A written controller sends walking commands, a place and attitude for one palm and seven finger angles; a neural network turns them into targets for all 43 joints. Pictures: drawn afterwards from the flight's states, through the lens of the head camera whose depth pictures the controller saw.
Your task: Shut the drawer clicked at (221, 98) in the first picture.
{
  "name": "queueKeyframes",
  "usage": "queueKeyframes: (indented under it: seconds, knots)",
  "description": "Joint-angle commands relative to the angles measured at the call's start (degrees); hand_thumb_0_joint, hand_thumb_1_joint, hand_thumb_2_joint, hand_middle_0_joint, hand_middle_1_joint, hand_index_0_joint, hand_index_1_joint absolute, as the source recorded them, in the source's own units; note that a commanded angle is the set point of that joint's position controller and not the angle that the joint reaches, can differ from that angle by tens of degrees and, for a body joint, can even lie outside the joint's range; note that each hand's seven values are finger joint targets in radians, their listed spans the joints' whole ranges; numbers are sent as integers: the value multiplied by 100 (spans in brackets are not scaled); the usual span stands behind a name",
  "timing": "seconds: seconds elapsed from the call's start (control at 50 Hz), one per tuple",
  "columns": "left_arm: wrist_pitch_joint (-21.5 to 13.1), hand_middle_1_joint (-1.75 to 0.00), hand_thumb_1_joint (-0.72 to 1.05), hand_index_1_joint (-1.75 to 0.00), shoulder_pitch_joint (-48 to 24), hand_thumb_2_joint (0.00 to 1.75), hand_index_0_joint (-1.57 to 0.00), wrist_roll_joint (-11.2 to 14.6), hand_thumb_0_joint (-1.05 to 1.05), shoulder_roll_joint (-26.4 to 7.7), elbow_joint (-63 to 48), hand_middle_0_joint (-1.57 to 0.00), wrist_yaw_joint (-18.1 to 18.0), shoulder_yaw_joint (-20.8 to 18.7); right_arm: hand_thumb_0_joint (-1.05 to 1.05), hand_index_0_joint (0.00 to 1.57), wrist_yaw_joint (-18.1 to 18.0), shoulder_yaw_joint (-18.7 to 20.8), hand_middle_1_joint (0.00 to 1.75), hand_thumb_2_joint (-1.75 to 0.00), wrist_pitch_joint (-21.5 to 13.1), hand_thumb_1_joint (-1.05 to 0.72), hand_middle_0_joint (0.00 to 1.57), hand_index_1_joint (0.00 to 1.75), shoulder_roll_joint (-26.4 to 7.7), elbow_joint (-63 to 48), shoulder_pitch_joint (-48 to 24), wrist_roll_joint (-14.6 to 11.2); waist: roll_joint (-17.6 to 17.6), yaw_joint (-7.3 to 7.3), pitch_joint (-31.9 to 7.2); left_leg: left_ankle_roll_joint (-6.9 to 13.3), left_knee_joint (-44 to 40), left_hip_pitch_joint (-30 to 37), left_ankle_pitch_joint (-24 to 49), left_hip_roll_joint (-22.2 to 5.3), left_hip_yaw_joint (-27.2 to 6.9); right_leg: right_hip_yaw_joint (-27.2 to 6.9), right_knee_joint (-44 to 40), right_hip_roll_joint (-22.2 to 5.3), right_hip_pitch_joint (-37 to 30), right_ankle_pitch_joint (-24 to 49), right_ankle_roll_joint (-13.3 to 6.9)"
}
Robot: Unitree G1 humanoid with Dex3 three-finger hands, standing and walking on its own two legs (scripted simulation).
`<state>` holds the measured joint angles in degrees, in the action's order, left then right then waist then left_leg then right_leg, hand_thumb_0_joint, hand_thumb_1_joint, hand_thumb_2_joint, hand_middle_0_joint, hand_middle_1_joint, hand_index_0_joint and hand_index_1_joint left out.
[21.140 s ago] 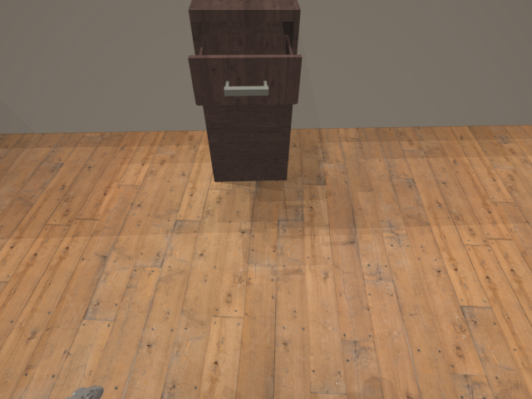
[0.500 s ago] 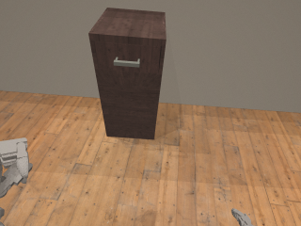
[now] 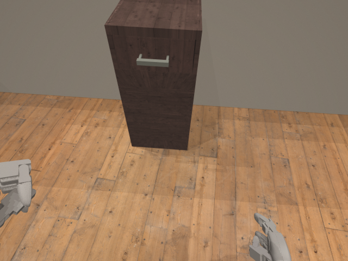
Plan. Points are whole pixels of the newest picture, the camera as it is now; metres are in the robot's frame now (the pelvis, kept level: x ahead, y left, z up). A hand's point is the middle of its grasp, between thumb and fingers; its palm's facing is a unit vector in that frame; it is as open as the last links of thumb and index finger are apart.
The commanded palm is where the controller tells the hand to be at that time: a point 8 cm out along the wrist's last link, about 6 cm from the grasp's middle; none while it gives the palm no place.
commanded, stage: stop stepping back and stand still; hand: left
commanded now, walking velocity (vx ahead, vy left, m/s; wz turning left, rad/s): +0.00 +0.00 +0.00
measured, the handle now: (153, 59) +0.89 +0.15 -0.04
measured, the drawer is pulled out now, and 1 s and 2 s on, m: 0.00 0.00 0.00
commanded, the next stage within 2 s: let the arm hang, fingers relaxed in 0.04 s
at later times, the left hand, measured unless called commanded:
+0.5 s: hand out of the picture -0.01 +0.20 -0.17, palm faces +0.04 -0.97 -0.23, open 3.4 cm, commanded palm none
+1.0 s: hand out of the picture -0.04 +0.16 -0.17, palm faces +0.06 -0.98 -0.18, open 7.2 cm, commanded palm none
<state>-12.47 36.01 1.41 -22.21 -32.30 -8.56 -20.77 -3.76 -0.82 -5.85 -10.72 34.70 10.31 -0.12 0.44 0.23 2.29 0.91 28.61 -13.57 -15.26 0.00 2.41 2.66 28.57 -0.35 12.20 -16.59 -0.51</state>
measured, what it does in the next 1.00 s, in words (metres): stands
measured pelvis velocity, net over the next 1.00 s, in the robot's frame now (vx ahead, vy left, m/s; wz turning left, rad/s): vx -0.03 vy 0.00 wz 0.01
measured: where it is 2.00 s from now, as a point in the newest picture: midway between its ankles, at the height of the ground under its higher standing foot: outside the picture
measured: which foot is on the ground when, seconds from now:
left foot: down 0.00-1.00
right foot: down 0.00-1.00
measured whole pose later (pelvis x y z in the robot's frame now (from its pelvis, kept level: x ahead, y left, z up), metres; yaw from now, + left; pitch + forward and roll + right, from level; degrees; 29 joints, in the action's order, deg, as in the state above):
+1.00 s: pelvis -0.03 +0.00 +0.00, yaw +1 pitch -2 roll +0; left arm 0.1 16.6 -0.9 -6.4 64.9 -2.0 -0.5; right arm -1.5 0.4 0.3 -5.8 64.1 18.4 0.9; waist -1.2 -0.2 1.4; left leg 1.3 25.3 -13.1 -10.8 0.5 1.9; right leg 3.3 25.7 -0.7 11.7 -12.6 -0.7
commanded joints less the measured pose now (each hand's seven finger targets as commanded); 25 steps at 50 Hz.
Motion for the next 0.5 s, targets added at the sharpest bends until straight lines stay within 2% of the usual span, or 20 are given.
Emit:
queueKeyframes:
  seconds: [0.0, 0.1, 0.12, 0.14, 0.16, 0.2, 0.22, 0.24, 0.28, 0.3, 0.32, 0.34, 0.4, 0.42, 0.48]
  knots:
    - [-343, -160, 90, -160, 261, 90, -140, 121, 0, -756, -1053, -140, -83, -661, 0, 20, -59, 301, 30, -90, -188, -90, 20, 30, -726, -877, -354, -21, -230, -60, -904, 3, -339, 234, 2041, -516, -425, -480, -387, -355, -538, 2207, -18]
    - [-314, -160, 90, -160, 218, 90, -140, 145, 0, -752, -977, -140, -94, -656, 0, 20, -103, 300, 30, -90, -126, -90, 20, 30, -716, -908, -414, -12, -210, -65, -820, 18, -467, 165, 1423, -446, -412, -570, -614, -386, -420, 1805, -26]
    - [538, -160, 90, -160, -791, 90, -140, -445, 0, -278, 3757, -140, 762, 1515, 0, 20, 472, 625, 30, -90, -411, -90, 20, 30, -1835, 489, -652, -41, -305, -254, -378, 91, 509, -190, 1964, -588, -478, -298, 236, -835, 471, 2439, -137]
    - [948, -156, 90, -156, -790, 90, -136, -368, 0, -47, 3859, -136, 862, 1445, 0, 20, 455, 652, 30, -90, -108, -90, 20, 30, -1414, 455, -177, -56, -72, -173, -889, 5, 407, 151, 2129, -563, -443, -676, 34, -779, 404, 2356, -157]
    - [1044, -151, 90, -151, -952, 90, -132, -351, 0, 101, 4057, -132, 852, 1464, 0, 20, 451, 538, 30, -90, 49, -90, 20, 30, -1223, 411, 28, -25, 276, -147, -962, 83, 392, 66, 1716, -589, -531, -486, 36, -746, 408, 1836, -181]
    - [1115, -143, 90, -143, -1399, 90, -124, -349, 0, 79, 4681, -124, 848, 1555, 0, 20, 423, 425, 30, -90, 222, -90, 20, 30, -1205, 379, -19, 66, 771, -97, -766, 228, 271, -172, 1412, -573, -722, -464, 35, -658, 371, 1478, -190]
    - [1137, -138, 90, -138, -1576, 90, -120, -350, 0, 58, 5034, -120, 844, 1581, 0, 20, 406, 399, 30, -90, 272, -90, 20, 30, -1207, 417, -54, 102, 1006, -77, -743, 249, 245, -221, 1399, -544, -734, -488, -6, -677, 249, 1579, -203]
    - [1162, -134, 90, -134, -1807, 90, -116, -349, 0, -3, 5416, -116, 829, 1608, 0, 20, 401, 392, 30, -90, 326, -90, 20, 30, -1222, 476, -60, 120, 997, -87, -649, 217, 170, -257, 1429, -485, -727, -537, -3, -697, 204, 1577, -274]
    - [1232, -125, 90, -125, -2026, 90, -108, -307, 0, 44, 6233, -108, 793, 1693, 0, 20, 374, 333, 30, -90, 435, -90, 20, 30, -1134, 720, -116, 171, 490, -50, -489, 209, -95, -206, 1466, -483, -755, -544, -75, -661, 132, 1366, -262]
    - [1265, -121, 90, -121, -2073, 90, -104, -287, 0, 109, 6613, -104, 777, 1743, 0, 20, 365, 280, 30, -90, 475, -90, 20, 30, -1046, 860, -119, 175, 61, -28, -424, 203, -281, -231, 1411, -505, -771, -532, -147, -601, 52, 1093, -213]
    - [1284, -117, 90, -117, -2113, 90, -100, -271, 0, 142, 6972, -100, 764, 1786, 0, 20, 352, 235, 30, -90, 506, -90, 20, 30, -984, 1016, -121, 178, -191, -7, -365, 192, -445, -257, 1325, -525, -789, -533, -238, -534, -39, 852, -174]
    - [1297, -112, 90, -112, -2093, 90, -96, -257, 0, 123, 7295, -96, 756, 1822, 0, 20, 341, 204, 30, -90, 531, -90, 20, 30, -965, 1136, -82, 164, -300, 27, -307, 195, -555, -291, 1206, -553, -841, -489, -322, -498, -114, 617, -150]
    - [1281, -99, 90, -99, -2017, 90, -84, -220, 0, 235, 8109, -84, 762, 1887, 0, 20, 293, 159, 30, -90, 572, -90, 20, 30, -810, 1580, 81, 138, -692, 5, -122, 149, -788, -271, 404, -489, -779, -580, -703, -504, -90, 150, -201]
    - [1276, -95, 90, -95, -1933, 90, -80, -196, 0, 306, 8319, -80, 750, 1880, 0, 20, 277, 165, 30, -90, 598, -90, 20, 30, -732, 1713, 179, 152, -999, 11, -118, 145, -864, -267, 160, -496, -766, -592, -781, -496, -99, 53, -226]
    - [1255, -82, 90, -82, -1837, 90, -68, -205, 0, 357, 8763, -68, 750, 1877, 0, 20, 250, 186, 30, -90, 623, -90, 20, 30, -629, 1999, 457, 135, -711, -2, -139, 149, -884, -242, -93, -479, -765, -543, -976, -514, -176, -10, -259]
